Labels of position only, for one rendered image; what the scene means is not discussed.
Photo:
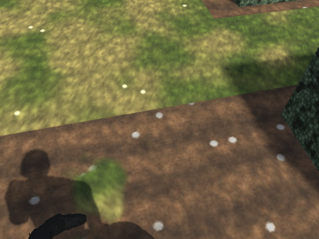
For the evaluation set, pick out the robot left hand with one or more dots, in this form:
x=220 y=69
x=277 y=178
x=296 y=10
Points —
x=57 y=224

